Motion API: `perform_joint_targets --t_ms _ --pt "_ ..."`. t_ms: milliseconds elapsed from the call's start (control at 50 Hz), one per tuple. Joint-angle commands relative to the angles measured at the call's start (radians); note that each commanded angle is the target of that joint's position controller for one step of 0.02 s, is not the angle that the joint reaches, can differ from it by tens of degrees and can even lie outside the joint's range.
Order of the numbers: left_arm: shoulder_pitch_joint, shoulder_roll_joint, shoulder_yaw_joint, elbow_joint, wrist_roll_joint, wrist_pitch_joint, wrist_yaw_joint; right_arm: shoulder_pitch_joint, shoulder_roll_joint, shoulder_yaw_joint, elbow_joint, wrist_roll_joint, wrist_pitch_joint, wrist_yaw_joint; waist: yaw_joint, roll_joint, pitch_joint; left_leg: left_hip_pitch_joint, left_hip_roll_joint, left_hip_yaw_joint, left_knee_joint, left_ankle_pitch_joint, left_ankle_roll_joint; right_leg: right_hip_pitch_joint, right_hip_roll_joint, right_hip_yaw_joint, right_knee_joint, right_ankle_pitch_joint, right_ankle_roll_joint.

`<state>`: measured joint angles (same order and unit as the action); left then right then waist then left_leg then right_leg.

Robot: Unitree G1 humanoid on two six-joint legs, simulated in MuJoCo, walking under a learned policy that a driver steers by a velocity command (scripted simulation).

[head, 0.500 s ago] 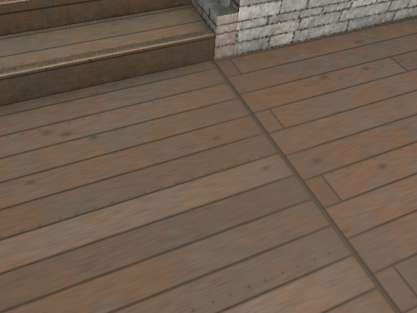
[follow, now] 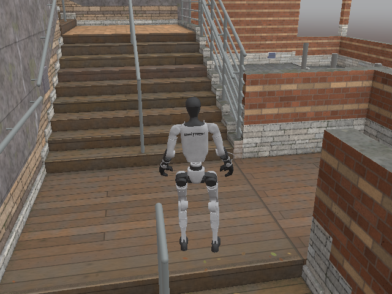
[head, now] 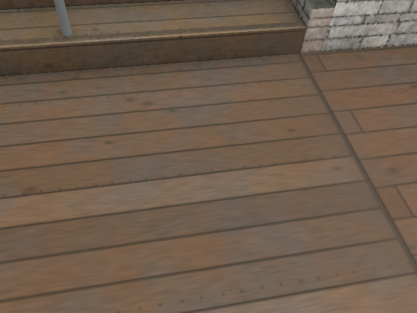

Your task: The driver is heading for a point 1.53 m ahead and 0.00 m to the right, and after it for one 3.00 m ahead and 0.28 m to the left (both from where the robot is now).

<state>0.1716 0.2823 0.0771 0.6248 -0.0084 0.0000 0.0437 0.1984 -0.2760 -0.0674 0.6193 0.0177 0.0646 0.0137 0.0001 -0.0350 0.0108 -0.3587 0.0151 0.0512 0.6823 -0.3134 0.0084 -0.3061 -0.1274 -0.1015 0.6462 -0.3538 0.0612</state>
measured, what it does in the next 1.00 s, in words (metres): steps on the spot: right foot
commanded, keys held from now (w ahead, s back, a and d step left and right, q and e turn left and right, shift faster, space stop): q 0.26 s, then no key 0.18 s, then e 0.14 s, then w+e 0.42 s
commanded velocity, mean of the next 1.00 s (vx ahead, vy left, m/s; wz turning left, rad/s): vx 0.11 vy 0.00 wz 0.06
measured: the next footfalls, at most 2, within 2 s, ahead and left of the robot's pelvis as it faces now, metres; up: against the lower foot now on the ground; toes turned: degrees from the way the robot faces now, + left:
right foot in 0.54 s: +0.05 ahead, -0.11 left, +0.00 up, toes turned +15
right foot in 1.30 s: +0.38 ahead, -0.16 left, +0.00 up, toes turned -14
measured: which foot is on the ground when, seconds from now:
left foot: down 0.00-1.00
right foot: down 0.00-0.00, up 0.02-0.52, down 0.54-0.84, up 0.86-1.00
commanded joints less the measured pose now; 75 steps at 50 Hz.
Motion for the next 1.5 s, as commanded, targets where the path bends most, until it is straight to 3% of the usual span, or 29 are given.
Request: perform_joint_targets --t_ms 20,40,60,100,300,460,520,540,560,600,680,760,820,840,860,880,920,980,1080,1180,1240,1280,1300,1320,1340,1360,1380,1440,1500 --pt "0.028 0.023 0.003 -0.070 0.049 -0.004 -0.003 0.106 -0.231 -0.061 -0.080 -0.013 -0.018 -0.023 0.009 0.346 -0.085 0.358 0.267 -0.458 -0.251 0.601 0.178 -0.389 0.028 -0.051 0.419 -0.312 0.012" --pt "-0.091 0.066 0.009 -0.114 0.029 -0.010 0.009 0.115 -0.247 -0.050 -0.105 -0.050 -0.041 -0.011 -0.070 0.345 -0.144 0.253 0.386 -0.646 -0.325 0.605 0.359 -0.439 0.107 0.135 0.590 -0.368 0.026" --pt "-0.131 0.108 0.021 -0.116 0.005 -0.009 0.016 0.086 -0.220 -0.044 -0.110 -0.058 -0.057 -0.010 -0.070 0.244 -0.111 0.212 0.340 -0.595 -0.353 0.412 0.348 -0.447 0.093 0.179 0.650 -0.292 0.021" --pt "-0.098 0.092 0.021 -0.078 0.019 -0.001 0.021 0.004 -0.161 -0.026 -0.120 -0.025 -0.060 -0.030 -0.025 0.140 -0.089 0.179 0.241 -0.483 -0.330 0.212 0.241 -0.431 0.068 0.195 0.639 -0.137 0.015" --pt "-0.101 0.055 -0.001 -0.058 0.008 -0.012 0.013 0.009 -0.134 -0.021 -0.141 -0.020 -0.039 -0.070 -0.027 0.156 -0.120 0.194 0.160 -0.448 -0.335 0.219 0.222 -0.321 0.117 0.185 0.382 0.008 0.041" --pt "-0.066 0.043 -0.009 -0.037 -0.003 -0.021 -0.002 -0.021 -0.106 -0.005 -0.122 -0.023 -0.035 -0.041 -0.039 0.182 -0.105 0.166 0.157 -0.497 -0.304 0.259 0.227 -0.097 0.118 0.147 0.078 -0.067 0.004" --pt "0.003 -0.005 -0.027 0.000 0.019 -0.033 -0.024 0.016 -0.018 0.028 -0.068 -0.023 -0.048 -0.034 -0.005 0.136 -0.114 0.078 0.100 -0.400 -0.290 0.183 0.142 0.170 0.094 0.158 -0.278 0.233 -0.043" --pt "0.001 0.053 -0.019 -0.017 0.036 -0.034 -0.024 0.054 -0.022 0.027 -0.052 -0.040 -0.064 -0.029 -0.032 0.050 -0.104 0.001 0.053 -0.339 -0.234 0.072 0.087 0.244 -0.001 0.264 -0.267 0.379 -0.083" --pt "-0.055 0.088 -0.015 -0.026 0.042 -0.037 -0.025 0.089 -0.017 0.025 -0.047 -0.052 -0.077 -0.027 -0.099 -0.108 -0.077 0.016 -0.033 -0.226 -0.229 -0.023 0.029 0.148 -0.051 0.328 -0.250 0.363 -0.157" --pt "-0.071 0.038 -0.023 -0.038 0.026 -0.040 -0.031 -0.036 -0.067 0.009 -0.062 -0.060 -0.083 -0.036 -0.043 -0.127 -0.053 0.122 -0.044 -0.178 -0.199 0.019 -0.019 0.016 -0.026 0.362 -0.322 0.035 -0.182" --pt "0.080 0.138 0.010 -0.017 0.003 -0.030 -0.009 -0.083 -0.052 -0.003 -0.074 -0.015 -0.112 -0.033 0.021 -0.178 0.058 -0.063 -0.082 -0.076 -0.042 -0.103 -0.016 0.040 -0.093 0.589 -0.433 -0.394 -0.261" --pt "0.079 0.139 0.023 -0.035 -0.017 -0.029 -0.005 -0.077 -0.035 -0.012 -0.071 0.009 -0.167 -0.009 0.001 -0.134 0.067 -0.073 -0.060 -0.095 -0.071 -0.153 0.023 0.071 -0.066 0.624 -0.417 -0.302 -0.282" --pt "-0.010 0.095 0.013 -0.071 -0.030 -0.019 -0.015 0.047 -0.042 -0.031 -0.019 0.002 -0.179 -0.007 -0.083 -0.089 -0.010 0.323 -0.040 -0.084 -0.284 0.094 0.036 -0.115 0.055 0.513 -0.305 -0.189 -0.212" --pt "-0.040 0.032 -0.009 -0.098 -0.018 -0.025 -0.023 0.180 -0.087 -0.046 0.011 0.001 -0.174 -0.017 -0.134 -0.015 -0.080 0.509 0.075 -0.193 -0.304 0.007 0.057 -0.243 0.104 0.450 -0.129 -0.210 -0.167" --pt "-0.045 -0.031 -0.026 -0.133 -0.035 -0.033 -0.025 0.262 -0.163 -0.060 0.022 -0.022 -0.169 -0.021 -0.143 0.236 -0.089 0.613 0.264 -0.527 -0.430 -0.302 0.143 -0.458 0.214 0.265 0.179 -0.211 -0.108" --pt "-0.026 0.045 -0.007 -0.141 -0.041 -0.042 -0.026 0.249 -0.173 -0.064 0.021 -0.028 -0.170 -0.017 -0.111 0.273 0.004 0.515 0.394 -0.714 -0.482 -0.401 0.238 -0.572 0.146 0.260 0.382 -0.245 -0.089" --pt "0.025 0.072 0.005 -0.091 -0.040 -0.047 -0.046 0.192 -0.090 -0.034 0.005 -0.016 -0.172 -0.025 -0.069 0.141 0.078 0.452 0.326 -0.553 -0.482 -0.322 0.220 -0.614 0.097 0.273 0.538 -0.078 -0.089" --pt "-0.008 0.060 0.005 -0.077 -0.027 -0.053 -0.062 0.140 -0.086 -0.021 0.016 -0.033 -0.174 -0.030 -0.057 0.118 0.095 0.370 0.243 -0.297 -0.513 0.030 0.165 -0.585 0.058 0.243 0.565 0.107 -0.072" --pt "-0.123 0.022 -0.020 -0.113 -0.023 -0.055 -0.078 0.148 -0.125 -0.021 0.068 -0.035 -0.171 -0.033 -0.084 0.092 0.113 0.329 0.205 -0.079 -0.530 0.278 0.152 -0.543 0.031 0.159 0.350 0.271 -0.022" --pt "-0.245 0.009 -0.039 -0.149 -0.030 -0.057 -0.121 0.202 -0.172 -0.022 0.133 -0.010 -0.155 -0.026 -0.111 0.089 0.127 0.371 0.231 0.037 -0.528 0.443 0.137 -0.399 0.057 0.039 0.067 0.305 -0.079" --pt "-0.169 0.080 -0.008 -0.149 -0.023 -0.051 -0.124 0.205 -0.225 -0.035 0.155 -0.001 -0.141 -0.032 -0.027 0.160 0.022 0.458 0.249 0.102 -0.343 0.997 0.103 -0.213 0.151 -0.024 0.010 0.234 -0.153" --pt "0.121 0.171 0.044 -0.077 -0.021 -0.035 -0.099 0.183 -0.223 -0.033 0.143 0.006 -0.130 -0.040 0.138 0.138 -0.140 0.324 0.212 0.142 0.027 1.071 0.063 0.208 0.215 -0.006 -0.077 0.257 -0.227" --pt "0.260 0.222 0.060 -0.051 -0.020 -0.021 -0.074 0.214 -0.154 -0.008 0.115 -0.022 -0.139 -0.041 0.169 0.006 -0.241 0.038 0.160 0.117 0.328 0.503 0.034 0.544 0.055 0.234 -0.052 0.258 -0.274" --pt "0.213 0.299 0.055 -0.066 -0.012 -0.040 -0.073 0.334 -0.033 0.038 0.069 -0.035 -0.164 -0.021 0.036 -0.229 -0.417 -0.315 -0.021 -0.019 0.677 -0.283 -0.012 0.811 -0.226 0.846 -0.184 0.055 -0.466" --pt "0.245 0.185 0.036 -0.069 -0.003 -0.046 -0.073 0.206 -0.155 0.010 0.077 0.007 -0.187 -0.011 0.137 -0.082 -0.458 -0.368 0.005 -0.170 0.764 -0.214 -0.002 0.750 -0.235 0.901 -0.321 -0.044 -0.433" --pt "0.188 0.159 0.023 -0.054 0.003 -0.056 -0.077 0.109 -0.172 0.003 0.039 0.040 -0.191 -0.010 0.119 -0.055 -0.268 -0.419 0.045 -0.142 0.743 -0.115 0.009 0.590 -0.210 0.726 -0.343 0.025 -0.380" --pt "0.122 0.140 0.016 -0.050 -0.003 -0.065 -0.078 0.084 -0.152 0.011 0.039 0.029 -0.192 -0.020 0.070 0.040 -0.161 -0.382 0.098 -0.130 0.671 -0.026 0.011 0.403 -0.175 0.589 -0.353 0.145 -0.346" --pt "0.037 0.082 0.000 -0.031 0.018 -0.097 -0.082 0.172 -0.124 0.007 0.090 0.013 -0.145 -0.021 -0.030 -0.010 -0.080 -0.221 0.160 -0.144 0.567 0.074 -0.004 0.136 -0.088 0.358 -0.435 0.314 -0.320" --pt "0.054 0.092 0.004 0.021 0.022 -0.121 -0.080 0.152 -0.093 0.008 0.099 0.008 -0.115 -0.025 -0.035 -0.008 -0.014 -0.258 0.147 -0.151 0.504 0.148 -0.030 0.067 -0.069 0.217 -0.484 0.427 -0.302"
